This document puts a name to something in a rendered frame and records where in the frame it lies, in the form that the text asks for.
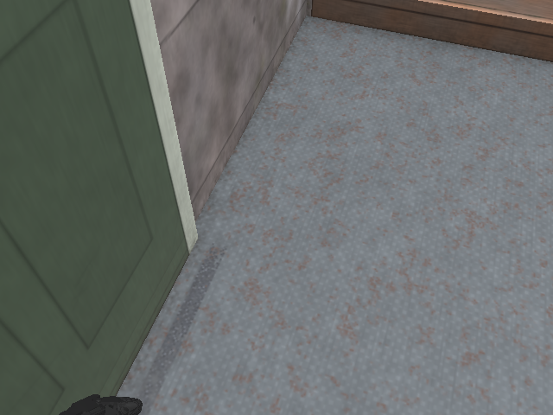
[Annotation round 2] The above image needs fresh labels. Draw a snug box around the left robot hand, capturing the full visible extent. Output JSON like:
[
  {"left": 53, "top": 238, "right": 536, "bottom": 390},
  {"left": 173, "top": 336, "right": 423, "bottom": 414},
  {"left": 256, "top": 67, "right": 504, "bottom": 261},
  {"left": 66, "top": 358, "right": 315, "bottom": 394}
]
[{"left": 59, "top": 394, "right": 143, "bottom": 415}]

